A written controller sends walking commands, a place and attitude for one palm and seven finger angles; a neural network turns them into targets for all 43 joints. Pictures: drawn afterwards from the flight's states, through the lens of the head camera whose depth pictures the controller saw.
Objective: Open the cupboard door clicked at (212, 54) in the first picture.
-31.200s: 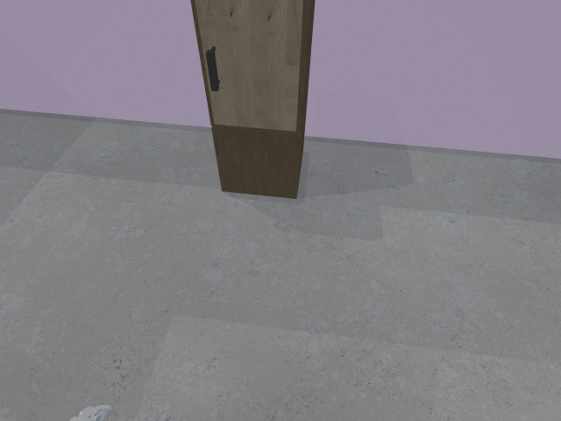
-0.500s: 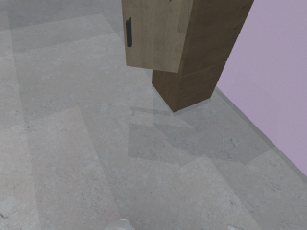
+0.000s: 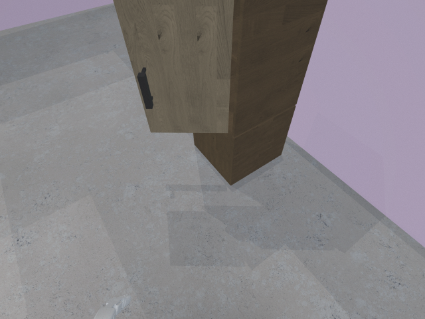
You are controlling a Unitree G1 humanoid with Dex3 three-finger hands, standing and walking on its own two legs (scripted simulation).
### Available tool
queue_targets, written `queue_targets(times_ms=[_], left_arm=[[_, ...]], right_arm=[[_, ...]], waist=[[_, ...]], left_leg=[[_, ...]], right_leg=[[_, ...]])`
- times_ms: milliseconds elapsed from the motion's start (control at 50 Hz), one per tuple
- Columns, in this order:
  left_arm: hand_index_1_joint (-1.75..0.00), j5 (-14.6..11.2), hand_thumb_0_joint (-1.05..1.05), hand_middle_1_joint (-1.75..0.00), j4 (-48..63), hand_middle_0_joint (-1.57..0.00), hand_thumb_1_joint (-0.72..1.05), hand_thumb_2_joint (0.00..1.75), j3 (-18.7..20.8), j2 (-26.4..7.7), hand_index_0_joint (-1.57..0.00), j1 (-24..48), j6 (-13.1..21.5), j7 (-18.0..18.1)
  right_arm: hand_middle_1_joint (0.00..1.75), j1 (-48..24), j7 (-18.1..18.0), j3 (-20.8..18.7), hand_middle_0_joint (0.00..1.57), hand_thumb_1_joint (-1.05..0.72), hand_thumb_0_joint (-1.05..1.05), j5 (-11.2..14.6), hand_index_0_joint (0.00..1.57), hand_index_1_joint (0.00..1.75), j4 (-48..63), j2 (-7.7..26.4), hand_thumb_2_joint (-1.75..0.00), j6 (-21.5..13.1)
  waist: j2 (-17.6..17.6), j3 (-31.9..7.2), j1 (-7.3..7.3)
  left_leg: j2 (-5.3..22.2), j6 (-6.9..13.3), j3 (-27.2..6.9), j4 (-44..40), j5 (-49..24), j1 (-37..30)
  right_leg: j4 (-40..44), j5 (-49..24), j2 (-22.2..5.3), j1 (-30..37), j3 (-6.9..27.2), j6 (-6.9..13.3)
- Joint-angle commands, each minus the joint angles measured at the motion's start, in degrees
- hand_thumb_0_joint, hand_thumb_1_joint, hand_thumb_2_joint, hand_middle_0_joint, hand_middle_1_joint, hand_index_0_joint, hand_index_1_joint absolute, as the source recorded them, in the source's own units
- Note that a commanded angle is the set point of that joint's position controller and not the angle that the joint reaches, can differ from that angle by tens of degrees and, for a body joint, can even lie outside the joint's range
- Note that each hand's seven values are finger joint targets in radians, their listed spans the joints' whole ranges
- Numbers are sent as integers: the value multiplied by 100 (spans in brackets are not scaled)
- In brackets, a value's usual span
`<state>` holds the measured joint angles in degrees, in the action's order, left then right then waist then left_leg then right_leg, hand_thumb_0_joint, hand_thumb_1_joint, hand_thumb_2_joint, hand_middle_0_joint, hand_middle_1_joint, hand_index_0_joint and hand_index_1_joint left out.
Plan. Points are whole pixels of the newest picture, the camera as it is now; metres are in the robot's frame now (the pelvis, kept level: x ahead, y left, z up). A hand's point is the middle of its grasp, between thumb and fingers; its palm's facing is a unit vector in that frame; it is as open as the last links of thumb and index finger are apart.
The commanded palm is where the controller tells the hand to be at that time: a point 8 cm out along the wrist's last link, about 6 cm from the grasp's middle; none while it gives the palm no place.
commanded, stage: take the last steps up to it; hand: left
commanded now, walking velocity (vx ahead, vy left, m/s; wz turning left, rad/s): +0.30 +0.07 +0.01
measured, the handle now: (146, 88) +0.86 +0.26 -0.09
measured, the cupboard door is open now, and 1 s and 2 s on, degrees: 54 54 54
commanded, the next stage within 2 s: come to a stop and stand still in 0.56 s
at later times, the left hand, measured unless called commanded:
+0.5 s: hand (103, 299) +0.19 +0.26 -0.17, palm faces +0.04 -0.99 -0.16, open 7.3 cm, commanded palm none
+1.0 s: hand (131, 222) +0.38 +0.24 -0.17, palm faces +0.00 -0.98 -0.19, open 7.3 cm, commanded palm none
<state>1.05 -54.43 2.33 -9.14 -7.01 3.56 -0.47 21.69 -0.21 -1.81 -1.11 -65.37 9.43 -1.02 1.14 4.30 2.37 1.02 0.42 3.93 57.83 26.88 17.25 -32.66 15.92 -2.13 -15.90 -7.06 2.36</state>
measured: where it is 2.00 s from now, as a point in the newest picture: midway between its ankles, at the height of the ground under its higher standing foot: (205, 309)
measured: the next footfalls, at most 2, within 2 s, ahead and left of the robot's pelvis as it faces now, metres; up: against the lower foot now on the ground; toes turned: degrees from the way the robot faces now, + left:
left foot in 0.28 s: +0.24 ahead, +0.16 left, +0.00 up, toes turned +6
right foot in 0.70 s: +0.29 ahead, -0.06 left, +0.00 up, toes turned -3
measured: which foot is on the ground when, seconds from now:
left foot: up 0.00-0.26, down 0.28-0.72, up 0.74-0.88, down 0.90-1.00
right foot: down 0.00-0.30, up 0.32-0.68, down 0.70-1.00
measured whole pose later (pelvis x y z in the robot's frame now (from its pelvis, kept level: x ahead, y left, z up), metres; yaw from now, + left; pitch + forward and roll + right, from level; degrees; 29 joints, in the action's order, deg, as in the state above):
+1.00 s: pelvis +0.28 +0.06 +0.00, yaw -2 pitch -1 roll +1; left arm 0.2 -58.6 2.3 -10.0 -7.3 -2.2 1.9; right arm 14.4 -2.2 -1.9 -0.9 -61.5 8.4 1.3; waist -2.3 3.6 0.7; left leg 1.5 0.8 6.3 31.8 18.5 12.5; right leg -38.1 20.6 -3.1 -16.8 -4.2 0.3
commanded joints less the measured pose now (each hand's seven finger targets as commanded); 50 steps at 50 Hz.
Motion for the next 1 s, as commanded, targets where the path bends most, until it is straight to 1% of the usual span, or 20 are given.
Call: queue_targets(times_ms=[0, 160, 220, 240, 260, 280, 320, 380, 480, 580, 640, 660, 700, 740, 780, 820, 860, 920, 940, 980], left_arm=[[-30, -9, 0, -30, -188, -20, 90, 90, 184, -682, -20, -1094, 67, 120], [-30, 31, 0, -30, -509, -20, 90, 90, 242, -952, -20, -1220, 84, 43], [-30, 11, 0, -30, -554, -20, 90, 90, 246, -944, -20, -1136, -9, 36], [-30, 14, 0, -30, -511, -20, 90, 90, 221, -817, -20, -1127, -27, 20], [-30, -19, 0, -30, -370, -20, 90, 90, 167, -515, -20, -1222, -43, -5], [-30, -21, 0, -30, -91, -20, 90, 90, 98, -458, -20, -869, -18, -12], [-30, 0, 0, -30, -141, -20, 90, 90, 125, -507, -20, -664, -39, 10], [-30, 62, 0, -30, -407, -20, 90, 90, 124, -391, -20, -1118, -143, -66], [-30, 49, 0, -30, -306, -20, 90, 90, 64, -223, -20, -896, -227, -52], [-30, 46, 0, -30, -147, -20, 90, 90, 44, -276, -20, -431, -218, -40], [-30, 48, 0, -30, -268, -20, 90, 90, 68, -361, -20, -675, -174, -21], [-30, 43, 0, -30, -364, -20, 90, 90, 91, -522, -20, -902, -133, 19], [-30, -9, 0, -30, -578, -20, 90, 90, 121, -1121, -20, -1360, -87, 128], [-30, -43, 0, -30, -548, -20, 90, 90, 71, -1027, -20, -1033, -79, 238], [-30, -40, 0, -30, -486, -20, 90, 90, 90, -1008, -20, -719, -176, 312], [-30, -63, 0, -30, -442, -20, 90, 90, 137, -1049, -20, -540, -253, 326], [-30, -104, 0, -30, -386, -20, 90, 90, 169, -1018, -20, -423, -335, 318], [-30, -62, 0, -30, -121, -20, 90, 90, 123, -687, -20, -235, -505, 295], [-30, -65, 0, -30, -63, -20, 90, 90, 125, -592, -20, -195, -547, 275], [-30, -62, 0, -30, -16, -20, 90, 90, 125, -543, -20, -169, -605, 252]], right_arm=[[30, -432, 39, -117, 20, -90, 0, -27, 20, 30, 620, 250, -90, -119], [30, -1070, 224, -162, 20, -90, 0, -21, 20, 30, 962, 186, -90, -132], [30, -657, 179, -197, 20, -90, 0, -37, 20, 30, 834, 440, -90, -196], [30, -97, 115, -262, 20, -90, 0, -54, 20, 30, 684, 716, -90, -239], [30, 635, 31, -399, 20, -90, 0, -138, 20, 30, 532, 1327, -90, -270], [30, 1188, -52, -428, 20, -90, 0, -122, 20, 30, 495, 1626, -90, -229], [30, 308, -105, -301, 20, -90, 0, -77, 20, 30, 717, 1252, -90, -225], [30, -385, -132, -137, 20, -90, 0, -53, 20, 30, 844, 772, -90, -335], [30, -259, -126, -137, 20, -90, 0, -48, 20, 30, 698, 695, -90, -345], [30, -61, -132, -122, 20, -90, 0, -67, 20, 30, 502, 699, -90, -282], [30, -42, -149, -118, 20, -90, 0, -38, 20, 30, 408, 657, -90, -223], [30, -36, -154, -75, 20, -90, 0, 5, 20, 30, 382, 512, -90, -225], [30, 158, -142, -6, 20, -90, 0, 80, 20, 30, 426, 290, -90, -166], [30, 21, -207, -1, 20, -90, 0, 100, 20, 30, 356, 248, -90, -2], [30, 44, -232, -37, 20, -90, 0, 153, 20, 30, 295, 281, -90, 107], [30, 49, -220, -45, 20, -90, 0, 129, 20, 30, 214, 258, -90, 188], [30, 121, -214, -97, 20, -90, 0, 74, 20, 30, 203, 392, -90, 200], [30, -172, -223, -199, 20, -90, 0, 11, 20, 30, 510, 823, -90, 234], [30, -207, -257, -207, 20, -90, 0, -8, 20, 30, 563, 846, -90, 216], [30, -322, -308, -205, 20, -90, 0, -61, 20, 30, 652, 868, -90, 191]], waist=[[-818, -321, -330], [-1016, -23, -377], [-655, 27, -68], [-139, -224, 202], [1120, -598, 443], [1430, -733, 596], [897, -501, 240], [709, -314, -237], [195, -266, -265], [537, -191, -181], [260, -355, -345], [-87, -436, -446], [-1011, -670, -422], [-1523, -922, -381], [-1287, -942, -282], [-823, -937, -233], [-539, -937, -196], [764, -431, -227], [1002, -289, -208], [910, -183, -173]], left_leg=[[546, -193, -321, 181, -687, 1542], [259, -202, 199, -2061, -1451, 663], [37, -144, 410, -2833, -1589, -735], [247, -8, 72, -3075, -1267, -1626], [1522, 504, -1638, -3530, -927, -2448], [2331, 1028, -2911, -4249, -885, -2408], [2241, 1131, -2609, -4529, -374, -1389], [1677, 788, -1308, -4709, -1166, -549], [1493, 905, -635, -4751, -2103, -510], [1433, 913, -560, -4446, -2481, -748], [1164, 600, -293, -3676, -2619, -619], [872, 350, -104, -3172, -2582, -269], [110, -216, 287, -2263, -499, 619], [218, -295, -92, -1735, 504, 291], [191, -296, -130, -1917, 203, 252], [160, -332, -16, -2568, -424, 57], [342, -267, -53, -3153, -2647, -554], [1304, 384, -764, -3467, -5020, -528], [1560, 674, -1051, -3664, -5488, -495], [1760, 1037, -1191, -3639, -5682, -675]], right_leg=[[1917, -1905, -1644, 1118, 1339, 745], [2050, -463, -1387, 573, 876, 541], [1441, -25, -1135, -167, 647, 321], [419, -202, -886, -608, 465, 185], [-1272, 692, -187, -1522, -108, -108], [-2799, 1808, 138, -2052, 60, -170], [-3924, 1159, -321, -2301, 650, -67], [-3435, 361, -517, -1696, 646, -171], [-1932, 35, -436, -1187, 394, -253], [-723, 28, -237, -713, 234, -230], [324, -508, -24, 360, 57, -177], [677, -1190, -226, 1074, 389, -104], [877, -4079, -1887, 1942, 1739, 654], [771, -6227, -1884, 1702, 1590, 950], [537, -6631, -1746, 1730, 1223, 905], [340, -6082, -1579, 1671, 1060, 725], [67, -4771, -1223, 1117, 830, 357], [-540, -1184, -209, 177, 212, -190], [-1016, 446, -12, -44, 274, -216], [-1618, 1595, 50, -468, 617, -168]])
